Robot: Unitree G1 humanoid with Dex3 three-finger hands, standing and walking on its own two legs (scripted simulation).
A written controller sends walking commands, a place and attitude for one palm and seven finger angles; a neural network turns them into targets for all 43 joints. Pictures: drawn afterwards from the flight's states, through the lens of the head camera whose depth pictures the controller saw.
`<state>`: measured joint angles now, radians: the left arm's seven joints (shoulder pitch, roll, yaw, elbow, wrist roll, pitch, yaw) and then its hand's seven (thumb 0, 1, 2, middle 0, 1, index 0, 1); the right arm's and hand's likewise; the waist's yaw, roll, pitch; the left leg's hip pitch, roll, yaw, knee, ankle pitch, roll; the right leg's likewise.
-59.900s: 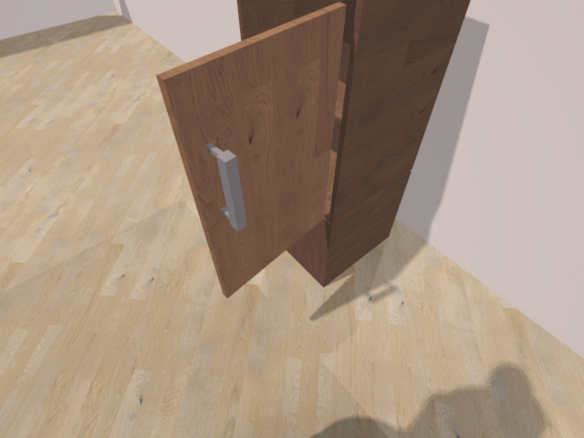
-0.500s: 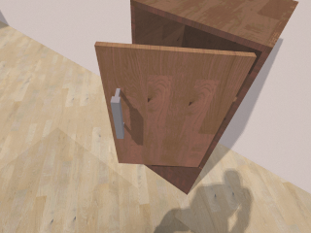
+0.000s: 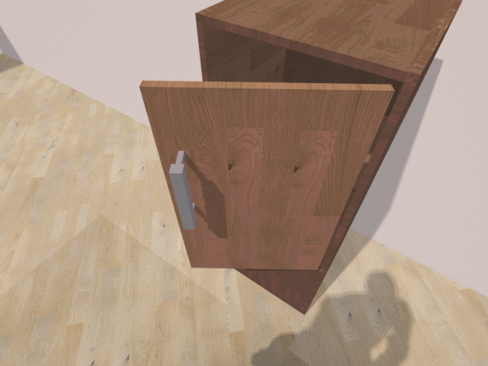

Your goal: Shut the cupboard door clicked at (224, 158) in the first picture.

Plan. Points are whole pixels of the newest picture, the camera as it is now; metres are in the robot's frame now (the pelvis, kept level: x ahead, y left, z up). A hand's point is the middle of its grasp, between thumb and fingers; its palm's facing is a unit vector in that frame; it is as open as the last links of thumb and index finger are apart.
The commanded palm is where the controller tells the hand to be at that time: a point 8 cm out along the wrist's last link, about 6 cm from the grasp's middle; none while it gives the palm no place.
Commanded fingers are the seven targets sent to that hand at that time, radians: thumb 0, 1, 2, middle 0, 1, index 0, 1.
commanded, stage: raise the hand and make a fist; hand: left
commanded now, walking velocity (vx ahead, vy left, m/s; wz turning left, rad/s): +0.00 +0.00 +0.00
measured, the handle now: (185, 192) +0.41 +0.14 +0.04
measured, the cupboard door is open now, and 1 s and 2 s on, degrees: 33 33 33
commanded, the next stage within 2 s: bring the fist close to the handle in 1.96 s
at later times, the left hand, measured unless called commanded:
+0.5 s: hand out of the picture +0.12 +0.16 -0.06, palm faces +0.15 -0.99 -0.01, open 6.0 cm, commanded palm +0.11 +0.21 -0.04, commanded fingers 0.00 0.90 0.90 -0.62 -0.76 -0.62 -0.76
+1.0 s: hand (138, 333) +0.17 +0.18 -0.01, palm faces +0.06 -1.00 -0.02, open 3.7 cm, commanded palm +0.14 +0.23 +0.00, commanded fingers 0.00 0.90 0.90 -1.08 -1.26 -1.08 -1.26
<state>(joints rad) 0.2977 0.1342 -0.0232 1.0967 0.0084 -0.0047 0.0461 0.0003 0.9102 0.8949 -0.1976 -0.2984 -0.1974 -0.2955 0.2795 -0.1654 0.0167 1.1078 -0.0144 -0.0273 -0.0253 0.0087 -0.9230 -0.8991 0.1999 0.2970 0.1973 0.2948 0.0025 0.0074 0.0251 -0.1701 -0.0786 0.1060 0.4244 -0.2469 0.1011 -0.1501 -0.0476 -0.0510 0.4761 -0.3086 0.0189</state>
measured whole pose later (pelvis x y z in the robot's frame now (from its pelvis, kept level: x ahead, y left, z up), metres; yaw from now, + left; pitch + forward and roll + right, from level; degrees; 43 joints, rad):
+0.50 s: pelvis -0.03 -0.06 -0.09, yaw +5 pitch +11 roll +0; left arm 0.53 0.22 0.17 0.08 -0.29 -0.48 -0.30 0.01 0.90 0.89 -0.45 -0.57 -0.45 -0.57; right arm 0.17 -0.27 -0.07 0.48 0.03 -0.26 -0.02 0.01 -0.91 -0.90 0.20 0.30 0.20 0.29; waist 0.02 -0.03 -0.15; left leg -0.83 -0.03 0.01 1.16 -0.52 0.02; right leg -0.84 0.04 -0.11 1.14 -0.51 -0.09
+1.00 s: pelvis -0.02 -0.03 -0.07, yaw +4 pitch +12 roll -2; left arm 0.46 0.24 0.17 -0.06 -0.32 -0.38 -0.30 0.01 0.90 0.90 -0.90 -1.07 -0.90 -1.07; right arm 0.30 -0.25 0.00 0.54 0.03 -0.22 -0.05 0.01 -0.91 -0.90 0.20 0.30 0.20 0.30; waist 0.00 0.02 -0.12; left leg -0.76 -0.03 0.02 1.04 -0.49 0.06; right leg -0.75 0.04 -0.10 0.99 -0.45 -0.06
